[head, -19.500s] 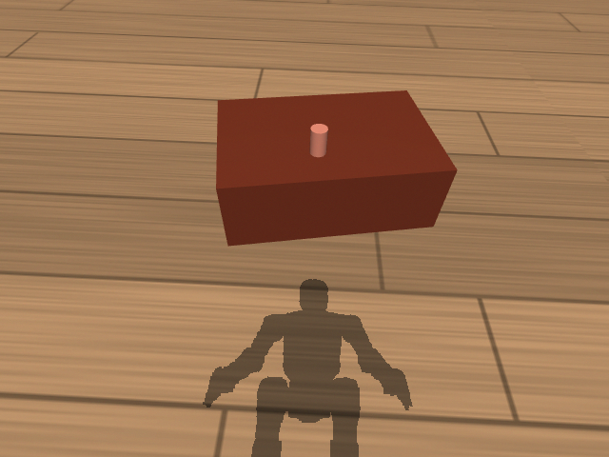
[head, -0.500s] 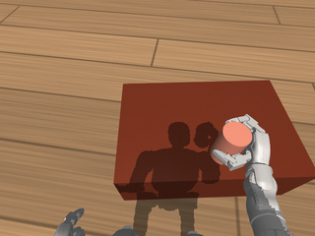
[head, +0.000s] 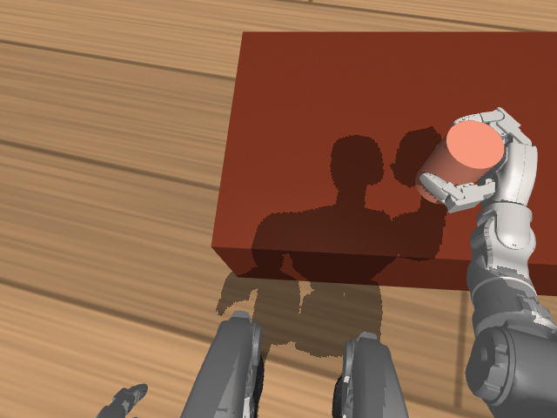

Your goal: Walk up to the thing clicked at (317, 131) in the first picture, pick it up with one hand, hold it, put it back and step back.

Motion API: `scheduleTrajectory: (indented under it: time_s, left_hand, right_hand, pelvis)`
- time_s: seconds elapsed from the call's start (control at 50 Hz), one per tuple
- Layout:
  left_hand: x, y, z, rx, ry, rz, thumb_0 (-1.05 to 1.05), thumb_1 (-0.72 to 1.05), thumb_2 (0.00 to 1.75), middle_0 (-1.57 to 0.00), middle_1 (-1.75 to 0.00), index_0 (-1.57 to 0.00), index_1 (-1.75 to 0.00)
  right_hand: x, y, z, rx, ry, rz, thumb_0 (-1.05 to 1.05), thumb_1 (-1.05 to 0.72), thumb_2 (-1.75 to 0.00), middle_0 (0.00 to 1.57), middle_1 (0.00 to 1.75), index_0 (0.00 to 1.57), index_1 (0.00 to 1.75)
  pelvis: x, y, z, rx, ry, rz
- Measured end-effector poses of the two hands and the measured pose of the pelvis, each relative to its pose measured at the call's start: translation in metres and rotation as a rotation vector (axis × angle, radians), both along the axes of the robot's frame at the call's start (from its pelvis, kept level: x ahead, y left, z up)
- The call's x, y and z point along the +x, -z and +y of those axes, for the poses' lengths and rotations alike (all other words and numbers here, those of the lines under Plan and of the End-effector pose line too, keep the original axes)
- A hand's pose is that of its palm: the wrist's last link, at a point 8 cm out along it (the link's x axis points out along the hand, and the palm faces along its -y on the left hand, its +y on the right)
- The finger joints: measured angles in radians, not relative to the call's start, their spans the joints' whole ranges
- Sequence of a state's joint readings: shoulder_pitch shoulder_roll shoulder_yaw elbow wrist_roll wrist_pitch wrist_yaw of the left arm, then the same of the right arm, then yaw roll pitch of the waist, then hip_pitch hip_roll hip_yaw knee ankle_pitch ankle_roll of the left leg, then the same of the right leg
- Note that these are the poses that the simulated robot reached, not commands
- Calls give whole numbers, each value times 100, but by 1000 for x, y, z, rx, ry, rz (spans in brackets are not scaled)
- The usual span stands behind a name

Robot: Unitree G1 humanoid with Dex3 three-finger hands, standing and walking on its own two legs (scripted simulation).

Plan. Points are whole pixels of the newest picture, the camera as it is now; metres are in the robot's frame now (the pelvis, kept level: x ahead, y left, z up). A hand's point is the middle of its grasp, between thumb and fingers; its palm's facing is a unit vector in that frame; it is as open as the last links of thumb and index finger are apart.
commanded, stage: crouch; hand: right
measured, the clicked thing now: (454, 165) +0.48 -0.18 +0.00
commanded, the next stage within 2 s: lower in 0.72 s
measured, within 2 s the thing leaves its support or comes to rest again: rests again in 1.94 s
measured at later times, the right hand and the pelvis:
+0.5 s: hand (443, 159) +0.52 -0.19 -0.06, palm faces +0.16 +0.99 -0.01, open 10.0 cm; pelvis -0.03 +0.00 -0.07, yaw +1 degrees
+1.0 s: hand (434, 161) +0.55 -0.19 -0.11, palm faces +0.16 +0.99 -0.01, open 10.0 cm; pelvis -0.04 +0.00 -0.12, yaw +1 degrees
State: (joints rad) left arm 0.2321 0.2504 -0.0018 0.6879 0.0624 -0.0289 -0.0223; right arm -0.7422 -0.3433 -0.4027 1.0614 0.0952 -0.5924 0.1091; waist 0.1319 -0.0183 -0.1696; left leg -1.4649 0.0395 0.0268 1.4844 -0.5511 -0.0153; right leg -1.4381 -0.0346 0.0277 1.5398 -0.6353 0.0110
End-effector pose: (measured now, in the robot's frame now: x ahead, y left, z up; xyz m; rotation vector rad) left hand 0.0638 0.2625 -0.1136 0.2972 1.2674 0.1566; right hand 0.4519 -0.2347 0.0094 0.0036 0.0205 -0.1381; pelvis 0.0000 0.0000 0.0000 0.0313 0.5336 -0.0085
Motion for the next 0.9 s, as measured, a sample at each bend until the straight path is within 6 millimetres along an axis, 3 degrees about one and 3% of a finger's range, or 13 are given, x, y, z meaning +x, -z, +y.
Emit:
scheduleTrajectory:
  time_s: [0.18,0.36,0.9]
  left_hand:
    - [-28,32,-2,-3,-17,59,1,88,92,-20,-30,-19,-31]
    - [-43,52,3,30,-20,90,0,89,92,-20,-30,-20,-31]
    - [-76,98,3,51,-36,181,0,89,91,-21,-31,-20,-31]
  right_hand:
    - [16,31,-2,-5,17,-5,-3,48,-106,77,112,79,114]
    - [32,54,-5,-8,19,2,-3,48,-106,77,113,79,115]
    - [63,99,-9,-15,27,16,-3,48,-107,76,114,78,116]
  pelvis:
    - [-15,33,0,7,-1,46]
    - [-24,59,0,18,0,77]
    - [-35,111,-3,30,-1,120]
